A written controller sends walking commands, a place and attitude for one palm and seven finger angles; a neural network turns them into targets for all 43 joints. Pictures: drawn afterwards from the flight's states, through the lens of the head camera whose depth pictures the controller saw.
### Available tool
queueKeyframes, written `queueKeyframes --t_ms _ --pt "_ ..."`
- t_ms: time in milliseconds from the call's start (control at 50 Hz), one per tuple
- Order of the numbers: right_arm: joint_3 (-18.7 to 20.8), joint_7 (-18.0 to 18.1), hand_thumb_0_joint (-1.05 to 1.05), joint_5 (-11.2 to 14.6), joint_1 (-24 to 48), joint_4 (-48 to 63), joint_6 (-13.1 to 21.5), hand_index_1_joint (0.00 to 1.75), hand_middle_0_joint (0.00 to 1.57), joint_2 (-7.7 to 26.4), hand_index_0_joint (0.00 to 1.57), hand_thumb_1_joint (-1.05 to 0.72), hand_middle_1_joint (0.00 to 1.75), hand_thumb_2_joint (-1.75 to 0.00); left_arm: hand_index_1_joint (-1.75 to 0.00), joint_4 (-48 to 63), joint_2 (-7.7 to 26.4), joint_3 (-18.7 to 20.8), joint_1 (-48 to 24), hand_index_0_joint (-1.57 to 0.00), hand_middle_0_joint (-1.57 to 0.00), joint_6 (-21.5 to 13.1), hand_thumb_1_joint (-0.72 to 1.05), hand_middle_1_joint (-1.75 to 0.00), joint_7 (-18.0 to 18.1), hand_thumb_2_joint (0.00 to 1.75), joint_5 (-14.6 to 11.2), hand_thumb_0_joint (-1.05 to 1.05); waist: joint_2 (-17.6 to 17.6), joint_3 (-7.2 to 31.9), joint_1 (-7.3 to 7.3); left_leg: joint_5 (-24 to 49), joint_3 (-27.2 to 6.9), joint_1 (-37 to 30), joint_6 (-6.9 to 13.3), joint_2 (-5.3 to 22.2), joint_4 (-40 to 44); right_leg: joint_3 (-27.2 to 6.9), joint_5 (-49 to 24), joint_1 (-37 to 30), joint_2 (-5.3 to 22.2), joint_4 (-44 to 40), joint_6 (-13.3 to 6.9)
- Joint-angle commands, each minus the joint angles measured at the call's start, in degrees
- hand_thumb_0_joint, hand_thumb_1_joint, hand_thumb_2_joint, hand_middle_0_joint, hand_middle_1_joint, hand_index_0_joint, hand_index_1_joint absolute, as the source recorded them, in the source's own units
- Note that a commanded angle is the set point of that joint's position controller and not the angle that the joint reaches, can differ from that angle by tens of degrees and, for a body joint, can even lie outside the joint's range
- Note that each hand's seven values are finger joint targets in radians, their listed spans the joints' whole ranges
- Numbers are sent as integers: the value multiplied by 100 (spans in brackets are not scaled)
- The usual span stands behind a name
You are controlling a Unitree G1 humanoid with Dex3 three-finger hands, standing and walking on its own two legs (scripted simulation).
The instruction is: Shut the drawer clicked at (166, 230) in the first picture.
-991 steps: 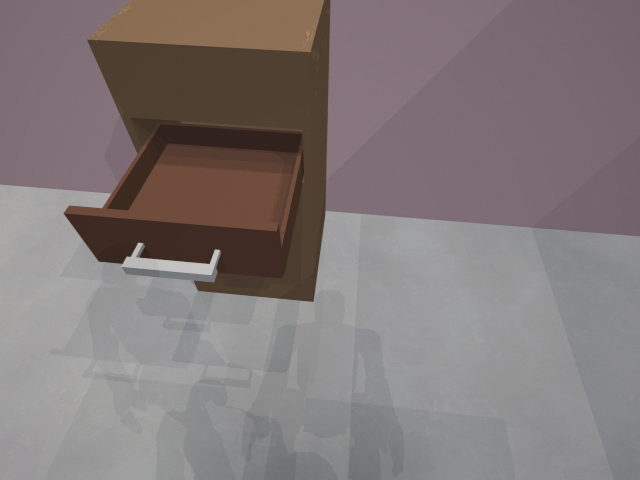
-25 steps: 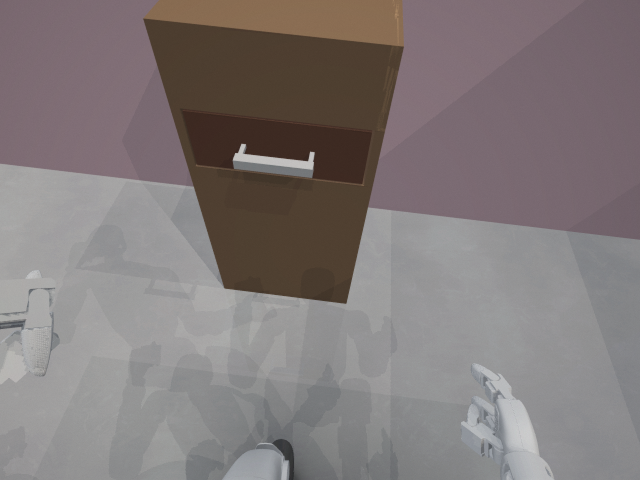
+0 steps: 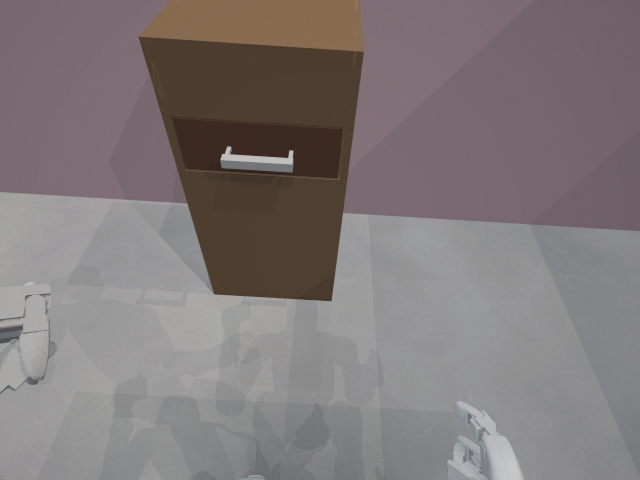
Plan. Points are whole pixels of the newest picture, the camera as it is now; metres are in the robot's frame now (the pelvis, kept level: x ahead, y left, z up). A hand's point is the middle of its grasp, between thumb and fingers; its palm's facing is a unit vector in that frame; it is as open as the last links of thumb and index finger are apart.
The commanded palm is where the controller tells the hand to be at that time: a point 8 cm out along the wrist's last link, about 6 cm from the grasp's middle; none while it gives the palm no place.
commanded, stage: stop stepping back and stand still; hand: left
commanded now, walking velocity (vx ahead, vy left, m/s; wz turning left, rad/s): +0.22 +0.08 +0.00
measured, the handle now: (258, 157) +0.81 +0.18 -0.10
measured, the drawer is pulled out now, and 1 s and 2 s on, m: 0.00 0.00 0.00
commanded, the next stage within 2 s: let the arm hang, fingers relaxed in 0.70 s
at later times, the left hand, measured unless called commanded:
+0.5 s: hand (40, 369) +0.18 +0.24 +0.16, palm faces +0.38 -0.81 -0.44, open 3.3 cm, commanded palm +0.12 +0.28 +0.18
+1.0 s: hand out of the picture +0.13 +0.24 -0.10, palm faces +0.07 -0.94 -0.34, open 3.1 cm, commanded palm none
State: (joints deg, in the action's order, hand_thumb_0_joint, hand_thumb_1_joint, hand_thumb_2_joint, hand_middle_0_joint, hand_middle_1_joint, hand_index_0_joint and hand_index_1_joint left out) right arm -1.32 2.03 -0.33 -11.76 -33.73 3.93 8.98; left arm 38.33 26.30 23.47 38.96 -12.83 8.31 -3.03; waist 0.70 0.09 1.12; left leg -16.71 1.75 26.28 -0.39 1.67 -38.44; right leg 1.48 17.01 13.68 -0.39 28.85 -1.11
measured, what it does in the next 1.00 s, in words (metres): steps on the spot: left foot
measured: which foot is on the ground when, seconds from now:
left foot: up 0.00-0.10, down 0.12-1.00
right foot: down 0.00-1.00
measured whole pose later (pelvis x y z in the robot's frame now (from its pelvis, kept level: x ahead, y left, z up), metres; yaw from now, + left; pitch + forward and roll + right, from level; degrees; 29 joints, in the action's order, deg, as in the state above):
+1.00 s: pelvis -0.01 +0.02 -0.01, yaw +3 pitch +0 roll +0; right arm 0.8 -0.6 -0.9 -8.7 -45.9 0.7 15.4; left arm -29.1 15.1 3.7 16.7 2.3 0.4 2.4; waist -1.8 0.5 1.0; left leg -15.9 1.1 19.6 2.4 -1.6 -35.0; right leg 2.1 19.6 15.7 1.9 34.9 1.0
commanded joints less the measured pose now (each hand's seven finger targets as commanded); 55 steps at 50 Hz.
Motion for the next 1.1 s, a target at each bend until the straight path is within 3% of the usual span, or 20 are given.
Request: queueKeyframes --t_ms 0,60,100,140,200,260,300,340,400,440,500,760,780,800,840,880,920,940,1040,1080 --pt "423 184 0 97 410 664 212 30 20 900 20 -90 30 -90 -160 -47 453 432 -379 -140 -140 -56 90 -160 166 90 -65 0 1108 103 63 -231 -209 -594 60 72 -592 -1246 1685 845 1539 -1670 -658" --pt "373 305 0 121 640 715 394 30 20 927 20 -90 30 -90 -160 140 293 142 -460 -140 -140 -115 90 -160 150 90 6 0 272 -15 70 -193 -7 -1412 224 85 1157 -475 1483 866 1018 -1042 -297" --pt "373 343 0 53 481 729 533 30 20 1070 20 -90 30 -90 -160 496 323 139 -497 -140 -140 -253 90 -160 156 90 76 0 -776 -91 -9 -623 -956 -1290 557 625 2060 -183 740 572 406 -150 -11" --pt "373 326 0 80 452 772 601 30 20 1113 20 -90 30 -90 -160 857 512 254 -631 -140 -140 -325 90 -160 153 90 109 0 -948 58 -54 -545 -1632 -1054 718 1034 2263 29 185 272 86 382 165" --pt "316 323 0 13 454 725 689 30 20 980 20 -90 30 -90 -160 1040 560 349 -857 -140 -140 -354 90 -160 166 90 257 0 -1425 -198 -73 -1598 -1520 -314 688 1031 2737 106 430 -139 74 704 115" --pt "348 259 0 13 352 687 731 30 20 976 20 -90 30 -90 -160 778 600 461 -563 -140 -140 -363 90 -160 187 90 219 0 -880 -55 -102 -838 -761 -312 439 593 2007 -117 93 -601 209 -342 36" --pt "408 199 0 15 312 674 676 30 20 923 20 -90 30 -90 -160 399 492 434 -367 -140 -140 -389 90 -160 150 90 146 0 247 38 -53 -487 -268 -492 202 79 910 -1144 571 -208 729 -1158 -201" --pt "440 168 0 50 268 621 574 30 20 915 20 -90 30 -90 -160 221 401 375 -277 -140 -140 -324 90 -160 135 90 61 0 666 -55 -1 -65 -112 -604 112 -24 65 -1762 637 150 1304 -1595 -518" --pt "365 152 0 67 337 593 496 30 20 885 20 -90 30 -90 -160 77 342 349 -338 -140 -140 -305 90 -160 122 90 26 0 416 142 36 589 -143 -1074 150 72 865 -950 -719 -75 1011 -1021 -330" --pt "380 204 0 75 464 640 495 30 20 975 20 -90 30 -90 -160 116 346 289 -398 -140 -140 -333 90 -160 86 90 22 0 68 141 -28 1116 -397 -1543 233 295 1429 -463 -768 57 506 -686 -24" --pt "305 263 0 40 515 691 481 30 20 902 20 -90 30 -90 -160 359 448 330 -473 -140 -140 -345 90 -160 67 90 61 0 -594 264 -80 1928 -728 -1574 368 551 1695 -147 -1265 -211 234 -281 151" --pt "377 239 0 57 585 844 371 30 20 901 20 -90 30 -90 -160 472 432 438 -97 -140 -140 -307 90 -160 76 90 -11 0 -358 483 -63 1601 -367 -1511 183 255 1464 -396 -1706 -590 387 -764 65" --pt "690 -289 0 104 818 -596 583 30 20 1991 20 -90 30 -90 -160 -4343 -144 -1750 -1049 -140 -140 605 90 -160 -753 90 611 0 -300 259 73 2335 -442 -1103 225 353 405 -166 -2726 168 870 149 -69" --pt "666 -293 0 152 306 -498 231 30 20 1504 20 -90 30 -90 -156 -4471 -346 -1633 -1052 -136 -136 1006 90 -156 -819 90 485 0 -112 690 29 2059 -396 -1437 154 336 459 -429 -2317 220 825 -28 -68" --pt "538 -276 0 77 247 -454 59 30 20 1346 20 -90 30 -90 -147 -4694 -514 -1714 -1264 -128 -128 1126 90 -147 -842 90 488 0 -20 556 -33 1312 -617 -1080 283 420 621 -244 -1056 425 708 16 -44" --pt "465 -249 0 -25 245 -444 -48 30 20 1349 20 -90 30 -90 -138 -5241 -494 -1797 -1687 -120 -120 1168 90 -138 -835 90 514 0 852 432 -75 1407 -853 -832 413 427 732 -208 -892 225 584 52 -60" --pt "447 -211 0 -97 307 -568 -115 30 20 1401 20 -90 30 -90 -130 -5919 -447 -1841 -1975 -112 -112 1210 90 -130 -815 90 517 0 1192 386 -107 1623 -883 -839 453 366 784 -278 -1164 56 624 25 -120" --pt "444 -189 0 -119 318 -661 -155 30 20 1409 20 -90 30 -90 -125 -6290 -445 -1864 -2097 -108 -108 1236 90 -125 -797 90 508 0 1138 373 -115 1752 -856 -928 446 333 818 -315 -1289 -6 634 9 -133" --pt "309 -150 0 -119 281 -1227 -315 30 20 1144 20 -90 30 -90 -104 -7820 -532 -2050 -2184 -88 -88 1350 90 -104 -731 90 419 0 -859 -35 -176 1052 -902 -897 393 308 1539 -344 -224 -144 501 -308 -86" --pt "300 -124 0 -87 146 -1438 -353 30 20 1068 20 -90 30 -90 -95 -8306 -558 -2088 -2120 -80 -80 1332 90 -95 -733 90 405 0 -952 -4 -168 548 -935 -930 380 311 1662 -354 -76 -252 500 -533 -114"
